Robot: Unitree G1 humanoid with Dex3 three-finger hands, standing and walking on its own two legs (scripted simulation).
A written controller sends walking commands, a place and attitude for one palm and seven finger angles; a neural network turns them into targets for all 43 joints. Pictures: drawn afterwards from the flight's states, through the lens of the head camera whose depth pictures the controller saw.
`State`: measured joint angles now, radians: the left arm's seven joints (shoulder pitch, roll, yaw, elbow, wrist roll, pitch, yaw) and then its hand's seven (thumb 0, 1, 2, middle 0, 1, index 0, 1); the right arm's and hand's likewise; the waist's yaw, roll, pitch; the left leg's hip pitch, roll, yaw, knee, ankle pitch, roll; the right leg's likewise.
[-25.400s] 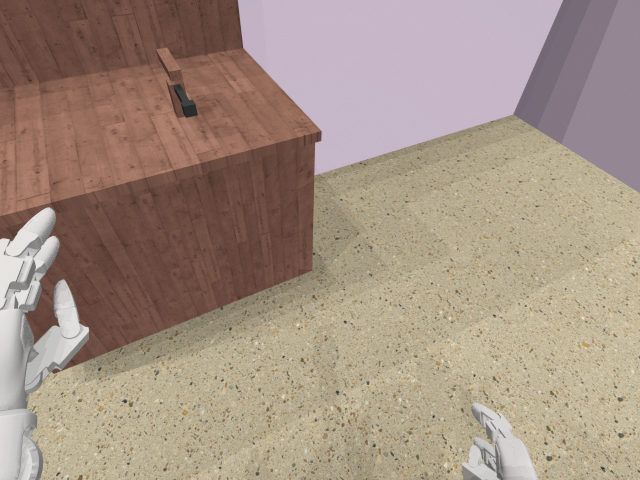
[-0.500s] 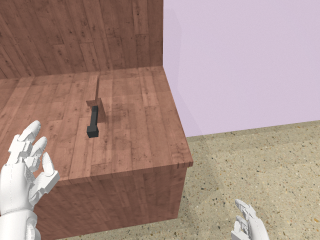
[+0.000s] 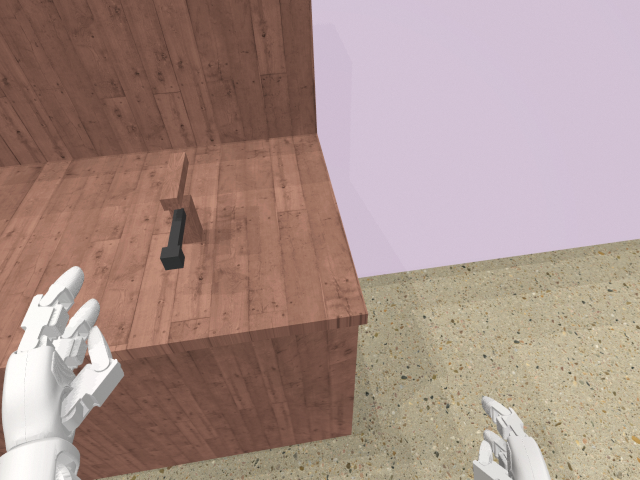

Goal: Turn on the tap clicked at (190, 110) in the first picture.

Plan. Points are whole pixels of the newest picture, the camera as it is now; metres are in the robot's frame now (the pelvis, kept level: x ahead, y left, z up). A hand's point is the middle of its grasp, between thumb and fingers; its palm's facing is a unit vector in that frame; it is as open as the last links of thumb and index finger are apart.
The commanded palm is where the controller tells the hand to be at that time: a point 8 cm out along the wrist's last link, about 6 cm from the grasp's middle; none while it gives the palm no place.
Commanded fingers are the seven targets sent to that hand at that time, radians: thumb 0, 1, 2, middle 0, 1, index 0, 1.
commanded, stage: turn the palm inward beside the body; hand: left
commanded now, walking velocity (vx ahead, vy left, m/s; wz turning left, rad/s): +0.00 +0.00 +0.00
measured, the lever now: (172, 257) +0.41 +0.30 +0.03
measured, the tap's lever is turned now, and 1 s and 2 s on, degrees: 0 0 0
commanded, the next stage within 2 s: reach beside the lever's end, fingers flat in 0.40 s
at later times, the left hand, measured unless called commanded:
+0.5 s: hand (120, 344) +0.21 +0.23 +0.14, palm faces +0.45 -0.88 -0.13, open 7.4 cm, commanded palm +0.16 +0.28 +0.15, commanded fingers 0.00 0.90 0.90 -0.20 -0.30 -0.20 -0.30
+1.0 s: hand (133, 330) +0.24 +0.24 +0.11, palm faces +0.45 -0.89 -0.10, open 7.4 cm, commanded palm +0.20 +0.29 +0.11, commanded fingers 0.00 0.90 0.90 -0.20 -0.28 -0.20 -0.28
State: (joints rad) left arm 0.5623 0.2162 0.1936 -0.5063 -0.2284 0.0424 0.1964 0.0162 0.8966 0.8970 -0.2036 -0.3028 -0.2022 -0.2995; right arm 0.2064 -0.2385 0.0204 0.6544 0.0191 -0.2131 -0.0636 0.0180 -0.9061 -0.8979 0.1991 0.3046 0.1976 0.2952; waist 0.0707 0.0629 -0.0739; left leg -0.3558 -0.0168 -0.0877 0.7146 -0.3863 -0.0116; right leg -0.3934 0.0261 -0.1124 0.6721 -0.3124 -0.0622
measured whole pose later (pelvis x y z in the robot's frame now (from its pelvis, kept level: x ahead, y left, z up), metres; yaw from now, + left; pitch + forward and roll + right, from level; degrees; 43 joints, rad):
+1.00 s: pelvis +0.01 +0.02 +0.00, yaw -1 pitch +4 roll -1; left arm 0.40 0.18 0.18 -0.32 -0.19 -0.03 0.21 0.02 0.90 0.90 -0.20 -0.30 -0.20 -0.30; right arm 0.20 -0.23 0.02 0.66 0.01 -0.19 -0.07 0.02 -0.91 -0.90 0.20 0.30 0.20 0.30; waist 0.06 0.05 -0.06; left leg -0.37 -0.04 -0.06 0.70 -0.40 0.01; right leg -0.41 0.01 -0.09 0.67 -0.32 -0.04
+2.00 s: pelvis +0.02 +0.02 -0.01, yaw -2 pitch +11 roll -1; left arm -0.15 0.28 0.38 0.44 -0.17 -0.28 0.12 0.02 0.90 0.90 -0.16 -0.19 -0.16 -0.18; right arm 0.21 -0.25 -0.01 0.72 0.00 -0.11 -0.06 0.01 -0.91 -0.90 0.20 0.30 0.20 0.30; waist 0.00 0.03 -0.08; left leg -0.56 -0.02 -0.05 0.81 -0.44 0.01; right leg -0.61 0.02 -0.08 0.76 -0.35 -0.04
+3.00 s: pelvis +0.01 +0.03 -0.03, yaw -3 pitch +15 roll -2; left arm -0.33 0.34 0.44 0.68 -0.13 -0.36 0.12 0.02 0.90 0.90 -0.15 -0.15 -0.15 -0.15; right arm 0.26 -0.25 -0.01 0.69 -0.01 -0.02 -0.03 0.01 -0.91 -0.90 0.20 0.30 0.20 0.30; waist -0.04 0.03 -0.12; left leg -0.71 -0.02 -0.04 0.92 -0.47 0.02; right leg -0.75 0.03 -0.07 0.84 -0.35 -0.03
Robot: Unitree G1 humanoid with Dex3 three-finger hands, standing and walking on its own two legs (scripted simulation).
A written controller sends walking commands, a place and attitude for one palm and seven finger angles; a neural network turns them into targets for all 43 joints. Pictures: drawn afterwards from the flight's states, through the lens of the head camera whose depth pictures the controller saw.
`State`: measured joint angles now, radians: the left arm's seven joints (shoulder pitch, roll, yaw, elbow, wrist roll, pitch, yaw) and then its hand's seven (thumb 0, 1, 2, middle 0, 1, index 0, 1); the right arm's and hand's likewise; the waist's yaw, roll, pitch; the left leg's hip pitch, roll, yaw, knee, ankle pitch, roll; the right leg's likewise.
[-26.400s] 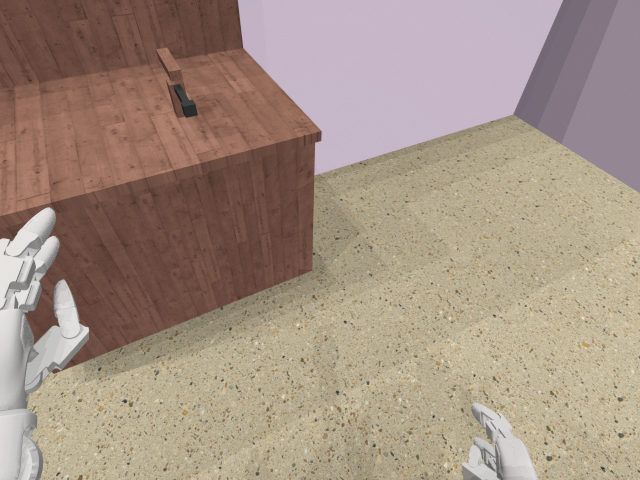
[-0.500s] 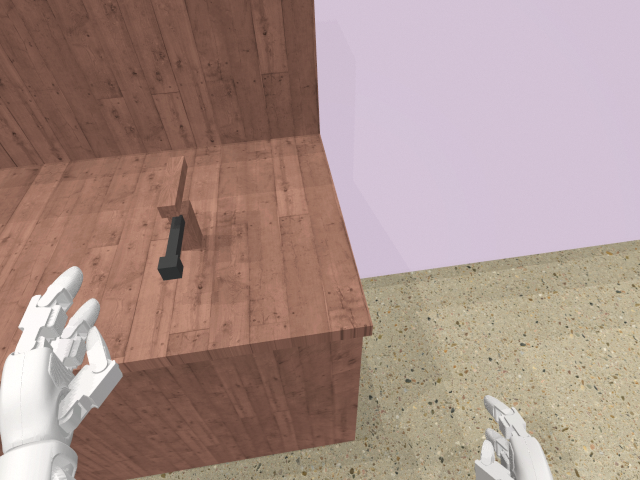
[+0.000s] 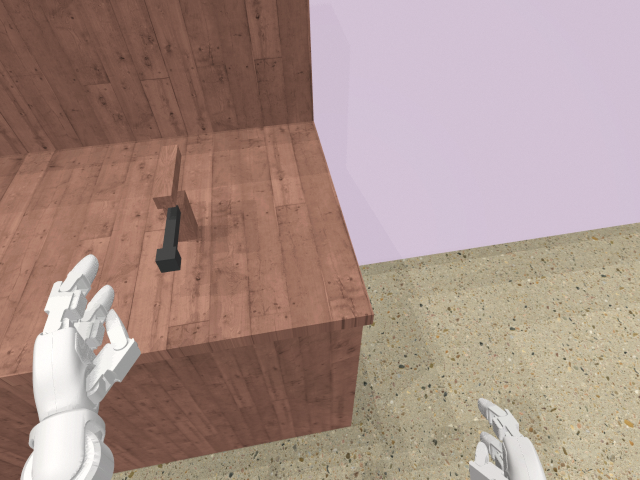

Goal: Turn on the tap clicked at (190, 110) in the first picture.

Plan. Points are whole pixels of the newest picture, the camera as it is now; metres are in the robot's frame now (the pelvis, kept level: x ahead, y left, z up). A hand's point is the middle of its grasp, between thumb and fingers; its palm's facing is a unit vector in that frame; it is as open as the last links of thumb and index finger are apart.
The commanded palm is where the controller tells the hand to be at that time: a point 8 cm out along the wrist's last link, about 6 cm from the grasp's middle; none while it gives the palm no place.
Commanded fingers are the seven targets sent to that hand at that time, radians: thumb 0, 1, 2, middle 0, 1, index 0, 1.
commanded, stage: reach beside the lever's end, fingers flat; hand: left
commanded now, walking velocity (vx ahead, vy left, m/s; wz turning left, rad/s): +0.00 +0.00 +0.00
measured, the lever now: (168, 259) +0.40 +0.28 +0.03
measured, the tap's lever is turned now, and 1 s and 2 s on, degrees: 0 0 0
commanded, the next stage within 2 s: push the lever round in 1.70 s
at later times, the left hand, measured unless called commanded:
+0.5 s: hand (149, 303) +0.29 +0.25 +0.08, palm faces +0.50 -0.86 -0.10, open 7.6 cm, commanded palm +0.25 +0.29 +0.08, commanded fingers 0.00 0.90 0.90 -0.17 -0.22 -0.17 -0.22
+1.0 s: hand (150, 281) +0.34 +0.28 +0.05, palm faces +0.49 -0.87 -0.09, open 7.7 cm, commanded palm +0.30 +0.32 +0.05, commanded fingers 0.00 0.90 0.90 -0.15 -0.16 -0.15 -0.16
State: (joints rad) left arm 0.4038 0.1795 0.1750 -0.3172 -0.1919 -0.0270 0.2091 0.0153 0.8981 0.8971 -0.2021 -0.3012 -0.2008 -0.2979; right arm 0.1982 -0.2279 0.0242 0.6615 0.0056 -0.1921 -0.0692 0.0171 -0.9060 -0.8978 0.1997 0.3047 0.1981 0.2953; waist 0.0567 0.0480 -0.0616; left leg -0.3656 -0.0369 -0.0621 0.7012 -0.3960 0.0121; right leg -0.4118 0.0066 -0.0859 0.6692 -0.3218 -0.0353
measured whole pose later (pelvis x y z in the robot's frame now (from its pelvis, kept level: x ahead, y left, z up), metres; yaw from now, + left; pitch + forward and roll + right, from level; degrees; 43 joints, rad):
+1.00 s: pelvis +0.00 +0.00 -0.01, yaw -1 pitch +11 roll -1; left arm -0.15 0.28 0.38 0.44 -0.17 -0.28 0.12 0.02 0.90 0.90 -0.16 -0.19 -0.16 -0.18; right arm 0.21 -0.25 -0.01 0.72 0.00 -0.11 -0.06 0.01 -0.91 -0.90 0.20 0.30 0.20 0.30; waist 0.00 0.03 -0.08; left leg -0.56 -0.02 -0.05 0.81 -0.44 0.01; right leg -0.61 0.02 -0.08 0.76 -0.35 -0.04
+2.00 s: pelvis -0.01 +0.01 -0.03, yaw -2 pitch +15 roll -2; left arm -0.33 0.34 0.44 0.68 -0.13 -0.36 0.12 0.02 0.90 0.90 -0.15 -0.15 -0.15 -0.15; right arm 0.26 -0.25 -0.01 0.69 -0.01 -0.02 -0.03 0.01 -0.91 -0.90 0.20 0.30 0.20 0.30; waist -0.04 0.03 -0.12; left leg -0.71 -0.02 -0.04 0.92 -0.47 0.02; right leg -0.75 0.03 -0.07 0.84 -0.35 -0.03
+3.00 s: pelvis -0.01 +0.00 -0.03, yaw -1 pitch +15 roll -2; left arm -0.39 0.19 0.33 0.68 -0.04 -0.36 0.42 0.02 0.94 0.91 -0.15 -0.15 -0.15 -0.15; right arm 0.24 -0.23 -0.02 0.72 -0.04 -0.02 -0.01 0.01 -0.91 -0.90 0.20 0.30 0.20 0.29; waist -0.04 0.03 -0.13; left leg -0.71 -0.02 -0.05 0.92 -0.46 0.01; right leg -0.74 0.02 -0.08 0.84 -0.36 -0.04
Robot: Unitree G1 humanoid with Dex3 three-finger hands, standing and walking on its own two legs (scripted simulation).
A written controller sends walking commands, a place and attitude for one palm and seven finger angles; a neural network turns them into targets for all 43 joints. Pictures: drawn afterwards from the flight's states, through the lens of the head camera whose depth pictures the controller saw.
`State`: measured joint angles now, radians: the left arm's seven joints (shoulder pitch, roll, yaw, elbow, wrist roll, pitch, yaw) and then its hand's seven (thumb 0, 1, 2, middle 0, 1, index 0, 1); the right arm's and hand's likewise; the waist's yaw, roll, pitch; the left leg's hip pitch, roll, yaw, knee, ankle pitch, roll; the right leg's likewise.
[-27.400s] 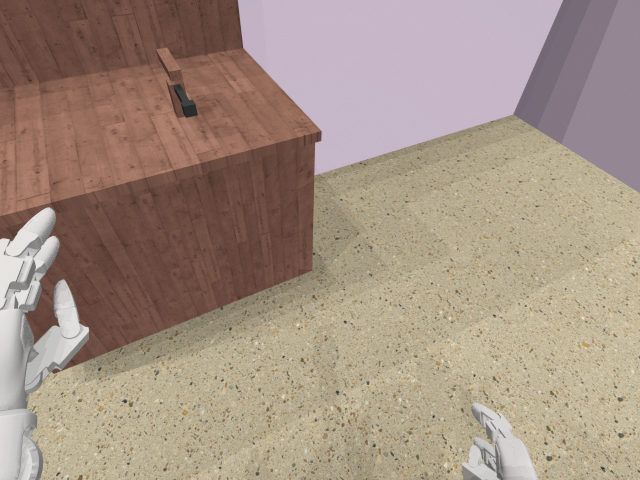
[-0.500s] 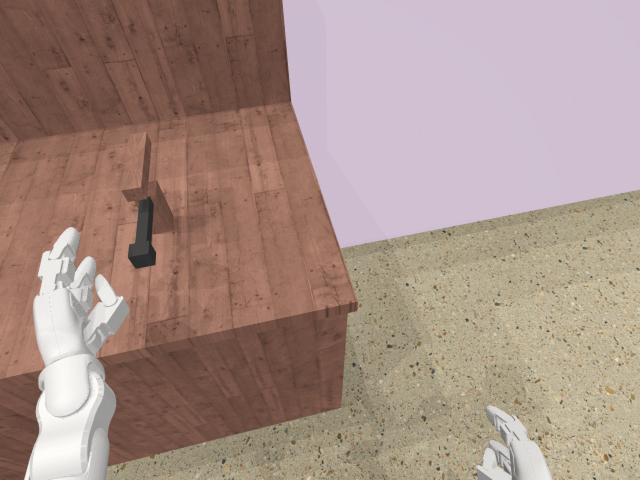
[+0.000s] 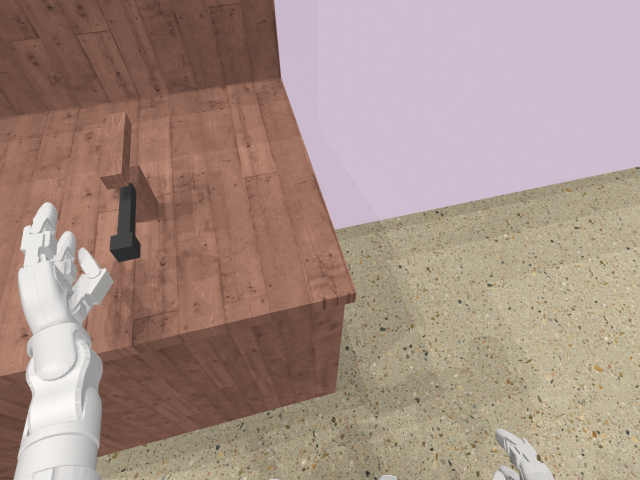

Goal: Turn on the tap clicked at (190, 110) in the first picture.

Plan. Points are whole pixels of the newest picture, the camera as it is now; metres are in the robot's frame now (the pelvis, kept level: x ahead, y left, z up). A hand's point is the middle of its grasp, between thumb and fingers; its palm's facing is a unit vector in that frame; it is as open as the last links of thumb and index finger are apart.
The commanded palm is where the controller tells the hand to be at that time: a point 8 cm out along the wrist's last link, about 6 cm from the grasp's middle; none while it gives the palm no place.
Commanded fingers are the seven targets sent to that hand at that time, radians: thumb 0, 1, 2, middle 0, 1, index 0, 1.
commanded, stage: reach beside the lever's end, fingers flat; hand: left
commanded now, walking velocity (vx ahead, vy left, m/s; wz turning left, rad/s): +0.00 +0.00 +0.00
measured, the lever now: (125, 247) +0.39 +0.29 +0.04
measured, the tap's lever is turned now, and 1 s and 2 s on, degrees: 0 0 19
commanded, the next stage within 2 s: push the lever round in 0.70 s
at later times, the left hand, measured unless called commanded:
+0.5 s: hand (104, 265) +0.36 +0.31 +0.04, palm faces +0.52 -0.85 -0.08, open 7.8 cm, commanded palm +0.32 +0.34 +0.04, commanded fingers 0.00 0.90 0.90 -0.15 -0.15 -0.15 -0.15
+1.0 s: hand (112, 259) +0.37 +0.30 +0.04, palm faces +0.51 -0.86 -0.09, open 7.8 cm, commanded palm +0.33 +0.33 +0.04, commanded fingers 0.00 0.90 0.90 -0.15 -0.15 -0.15 -0.15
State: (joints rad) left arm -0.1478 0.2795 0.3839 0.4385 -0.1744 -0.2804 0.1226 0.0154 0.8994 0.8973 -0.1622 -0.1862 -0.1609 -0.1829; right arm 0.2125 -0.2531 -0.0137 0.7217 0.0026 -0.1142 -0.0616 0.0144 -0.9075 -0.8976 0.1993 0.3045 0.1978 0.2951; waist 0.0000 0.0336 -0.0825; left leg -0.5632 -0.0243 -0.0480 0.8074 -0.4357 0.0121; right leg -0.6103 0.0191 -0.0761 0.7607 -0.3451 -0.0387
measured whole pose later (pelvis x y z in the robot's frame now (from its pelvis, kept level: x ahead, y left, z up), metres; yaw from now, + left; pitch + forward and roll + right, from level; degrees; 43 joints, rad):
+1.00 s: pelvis -0.01 +0.01 -0.01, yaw -1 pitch +15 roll -2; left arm -0.33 0.34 0.44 0.68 -0.13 -0.36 0.12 0.02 0.90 0.90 -0.15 -0.15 -0.15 -0.15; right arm 0.26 -0.25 -0.01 0.69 -0.01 -0.02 -0.03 0.01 -0.91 -0.90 0.20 0.30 0.20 0.30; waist -0.04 0.03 -0.12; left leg -0.71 -0.02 -0.04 0.92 -0.47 0.02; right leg -0.75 0.03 -0.07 0.84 -0.35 -0.03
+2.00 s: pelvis -0.01 +0.00 -0.01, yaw +0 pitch +15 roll -2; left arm -0.39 0.19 0.33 0.68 -0.04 -0.36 0.42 0.02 0.94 0.91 -0.15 -0.15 -0.15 -0.15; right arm 0.24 -0.23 -0.02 0.72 -0.04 -0.02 -0.01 0.01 -0.91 -0.90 0.20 0.30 0.20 0.29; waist -0.04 0.03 -0.13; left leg -0.71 -0.02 -0.05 0.92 -0.46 0.01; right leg -0.74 0.02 -0.08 0.84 -0.36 -0.04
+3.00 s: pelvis -0.01 +0.00 -0.02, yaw +0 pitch +17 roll -2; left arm -0.70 0.08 0.36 0.98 0.14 -0.35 0.86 -0.02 0.93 0.91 -0.15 -0.15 -0.13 -0.14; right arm 0.24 -0.20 -0.04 0.78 -0.11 0.02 0.04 0.01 -0.91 -0.90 0.20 0.30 0.20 0.29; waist -0.08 0.03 -0.16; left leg -0.77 -0.02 -0.06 0.93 -0.45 0.00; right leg -0.80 0.02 -0.09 0.86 -0.36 -0.05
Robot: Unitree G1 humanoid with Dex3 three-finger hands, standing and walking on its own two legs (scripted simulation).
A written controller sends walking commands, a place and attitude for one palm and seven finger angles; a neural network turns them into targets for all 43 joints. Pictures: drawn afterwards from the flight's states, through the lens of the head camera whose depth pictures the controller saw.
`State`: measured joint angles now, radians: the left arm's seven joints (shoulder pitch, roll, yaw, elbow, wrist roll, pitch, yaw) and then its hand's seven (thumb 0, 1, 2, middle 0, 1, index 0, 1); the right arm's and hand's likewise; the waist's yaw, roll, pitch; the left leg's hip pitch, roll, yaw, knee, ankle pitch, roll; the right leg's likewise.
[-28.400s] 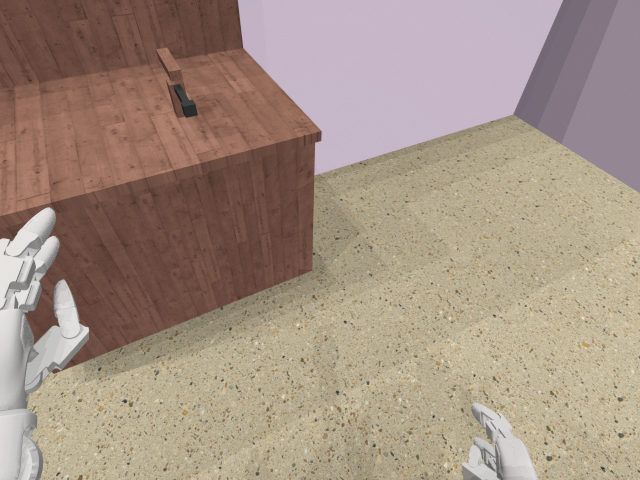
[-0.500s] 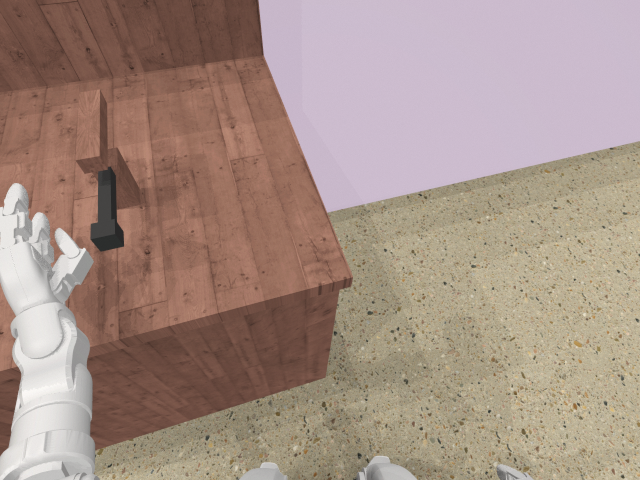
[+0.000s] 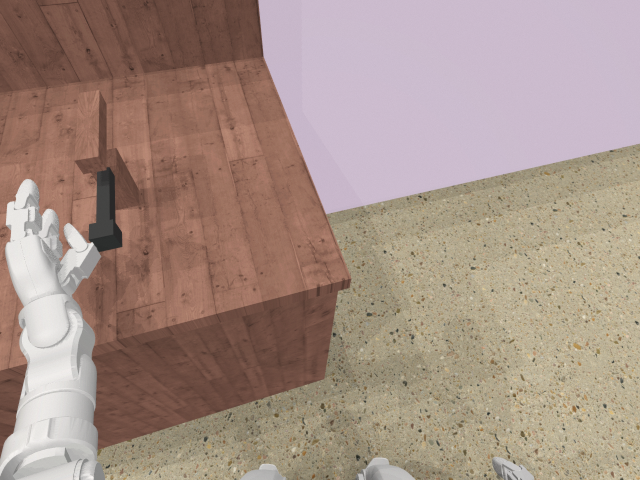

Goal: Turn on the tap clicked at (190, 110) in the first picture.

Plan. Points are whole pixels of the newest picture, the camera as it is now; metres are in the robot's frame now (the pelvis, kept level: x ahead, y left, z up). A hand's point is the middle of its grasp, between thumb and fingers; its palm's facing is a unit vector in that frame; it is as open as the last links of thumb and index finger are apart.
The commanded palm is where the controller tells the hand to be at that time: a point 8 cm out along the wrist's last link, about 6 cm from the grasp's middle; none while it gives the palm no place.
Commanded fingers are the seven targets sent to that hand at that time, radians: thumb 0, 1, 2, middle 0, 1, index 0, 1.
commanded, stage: push the lever round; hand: left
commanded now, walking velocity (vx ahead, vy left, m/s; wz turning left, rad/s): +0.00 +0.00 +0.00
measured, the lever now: (106, 235) +0.39 +0.29 +0.06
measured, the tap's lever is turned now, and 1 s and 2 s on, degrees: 0 19 48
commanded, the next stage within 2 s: none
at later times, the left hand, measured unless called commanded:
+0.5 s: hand (116, 246) +0.38 +0.27 +0.05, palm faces +0.53 -0.85 -0.07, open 7.7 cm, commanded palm +0.33 +0.30 +0.06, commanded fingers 0.00 0.90 0.90 -0.15 -0.15 -0.15 -0.15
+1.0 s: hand (139, 241) +0.39 +0.24 +0.05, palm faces +0.62 -0.78 -0.06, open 7.6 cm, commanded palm +0.34 +0.26 +0.06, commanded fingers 0.00 0.90 0.90 -0.15 -0.15 -0.15 -0.15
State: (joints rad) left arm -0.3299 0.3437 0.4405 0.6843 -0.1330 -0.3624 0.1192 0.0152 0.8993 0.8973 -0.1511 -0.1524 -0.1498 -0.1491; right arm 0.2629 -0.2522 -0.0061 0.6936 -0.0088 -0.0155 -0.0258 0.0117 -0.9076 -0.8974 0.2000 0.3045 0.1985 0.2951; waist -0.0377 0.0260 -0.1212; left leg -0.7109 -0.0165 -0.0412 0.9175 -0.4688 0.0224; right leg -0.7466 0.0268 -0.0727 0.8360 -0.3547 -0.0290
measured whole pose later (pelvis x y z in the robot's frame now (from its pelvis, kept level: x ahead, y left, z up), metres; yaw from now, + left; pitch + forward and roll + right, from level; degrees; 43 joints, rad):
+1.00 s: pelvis +0.00 -0.01 +0.00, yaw +1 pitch +15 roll -2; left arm -0.39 0.19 0.33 0.68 -0.04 -0.36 0.42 0.02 0.94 0.91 -0.15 -0.15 -0.15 -0.15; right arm 0.24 -0.23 -0.02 0.72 -0.04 -0.02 -0.01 0.01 -0.91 -0.90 0.20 0.30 0.20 0.29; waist -0.04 0.03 -0.13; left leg -0.71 -0.02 -0.05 0.92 -0.46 0.01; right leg -0.74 0.02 -0.08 0.84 -0.36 -0.04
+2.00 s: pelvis -0.01 -0.01 +0.00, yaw +1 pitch +17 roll -2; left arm -0.70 0.08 0.36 0.98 0.14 -0.35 0.86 -0.02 0.93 0.91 -0.15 -0.15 -0.13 -0.14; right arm 0.24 -0.20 -0.04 0.78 -0.11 0.02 0.04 0.01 -0.91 -0.90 0.20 0.30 0.20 0.29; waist -0.08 0.03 -0.16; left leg -0.77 -0.02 -0.06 0.93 -0.45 0.00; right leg -0.80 0.02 -0.09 0.86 -0.36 -0.05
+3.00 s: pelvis +0.01 -0.03 -0.01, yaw +1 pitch +22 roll -2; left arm -0.93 0.12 0.45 1.15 0.21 -0.28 1.00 -0.01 1.00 0.94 -0.15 -0.15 -0.14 -0.15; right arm 0.29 -0.20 -0.05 0.81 -0.16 -0.01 0.10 0.01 -0.91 -0.90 0.20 0.30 0.20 0.29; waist -0.13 0.04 -0.19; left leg -0.85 -0.01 -0.08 0.93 -0.47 -0.02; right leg -0.88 0.04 -0.11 0.86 -0.37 -0.06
